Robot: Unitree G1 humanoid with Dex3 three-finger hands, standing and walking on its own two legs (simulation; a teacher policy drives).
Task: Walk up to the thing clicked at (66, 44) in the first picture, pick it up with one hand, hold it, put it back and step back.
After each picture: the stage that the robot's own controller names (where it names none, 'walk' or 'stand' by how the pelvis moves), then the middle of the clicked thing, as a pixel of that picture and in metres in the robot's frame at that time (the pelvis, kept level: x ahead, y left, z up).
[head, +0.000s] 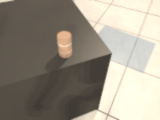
stand; (64, 44) +0.60 +0.09 -0.03
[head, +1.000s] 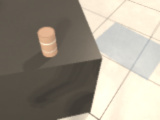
walk; (48, 42) +0.54 +0.16 +0.00
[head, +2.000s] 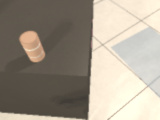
stand; (33, 47) +0.49 +0.23 +0.00
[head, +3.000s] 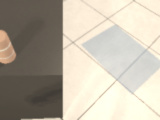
stand; (2, 47) +0.47 +0.31 -0.01
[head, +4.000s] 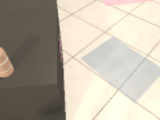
stand; (0, 62) +0.46 +0.35 -0.01
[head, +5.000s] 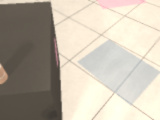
stand; out of the picture +0.45 +0.38 -0.03
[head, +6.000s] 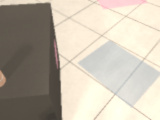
stand; out of the picture +0.43 +0.38 -0.04
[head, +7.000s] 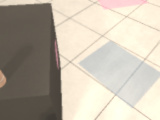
stand; out of the picture +0.43 +0.38 -0.04
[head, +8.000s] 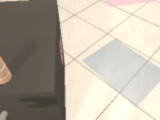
rise first; out of the picture +0.44 +0.37 -0.03
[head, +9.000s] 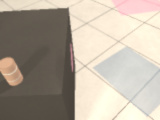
go down; (11, 71) +0.45 +0.36 -0.03
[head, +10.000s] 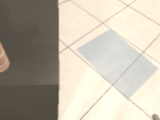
go down; out of the picture +0.44 +0.31 +0.00
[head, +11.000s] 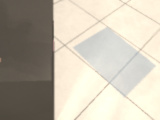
approach; out of the picture +0.46 +0.33 +0.01
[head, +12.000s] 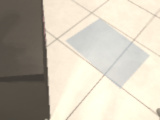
close in; out of the picture +0.46 +0.35 +0.04
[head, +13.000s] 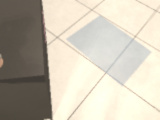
lift; out of the picture +0.43 +0.29 +0.04
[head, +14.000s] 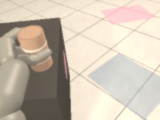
lift; (36, 49) +0.35 +0.14 +0.22
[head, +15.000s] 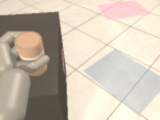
hold; (32, 55) +0.34 +0.16 +0.19
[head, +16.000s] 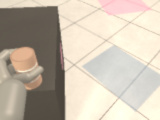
hold; (27, 68) +0.34 +0.19 +0.12
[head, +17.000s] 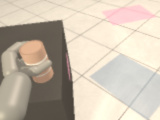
hold; (37, 62) +0.34 +0.15 +0.18
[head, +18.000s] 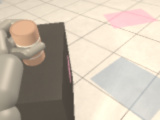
hold; (29, 44) +0.35 +0.16 +0.25
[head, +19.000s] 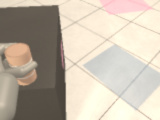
lower; (22, 64) +0.35 +0.20 +0.13
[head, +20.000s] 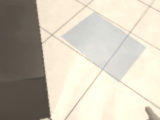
lower; out of the picture +0.46 +0.31 +0.05
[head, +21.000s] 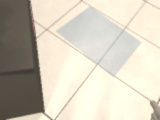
lower; out of the picture +0.45 +0.33 +0.05
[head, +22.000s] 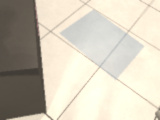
lower; out of the picture +0.44 +0.33 +0.05
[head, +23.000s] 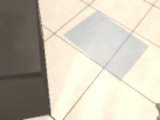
lower; out of the picture +0.43 +0.31 +0.04
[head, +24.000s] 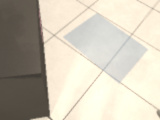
open; out of the picture +0.44 +0.32 +0.04
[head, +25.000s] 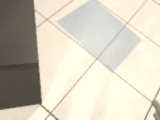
sink last; out of the picture +0.44 +0.31 +0.05
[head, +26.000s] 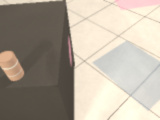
sink last; (11, 66) +0.45 +0.34 +0.01
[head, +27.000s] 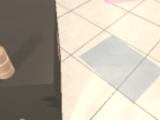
stand; (0, 63) +0.43 +0.32 +0.02
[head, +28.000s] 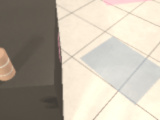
stand; (1, 64) +0.44 +0.31 +0.02
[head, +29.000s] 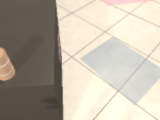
stand; (1, 64) +0.44 +0.31 +0.02
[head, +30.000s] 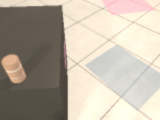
stand; (14, 69) +0.47 +0.31 -0.03
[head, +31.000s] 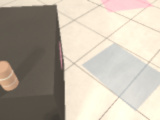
stand; (5, 76) +0.43 +0.33 -0.04
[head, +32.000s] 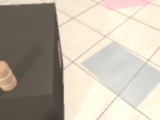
stand; (3, 76) +0.42 +0.33 -0.04
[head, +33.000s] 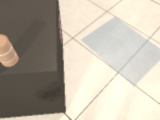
walk; (4, 51) +0.47 +0.30 -0.02
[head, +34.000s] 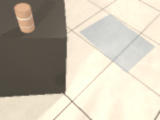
walk; (25, 18) +0.66 +0.27 -0.02
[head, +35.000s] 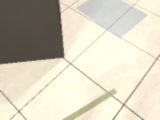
walk; out of the picture +0.98 +0.39 +0.00
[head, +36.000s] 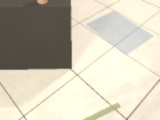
stand; out of the picture +1.04 +0.28 -0.02
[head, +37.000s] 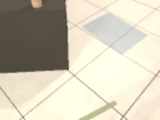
stand; out of the picture +1.07 +0.32 -0.03
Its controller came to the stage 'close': yes
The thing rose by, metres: 0.27
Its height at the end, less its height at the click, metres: +0.00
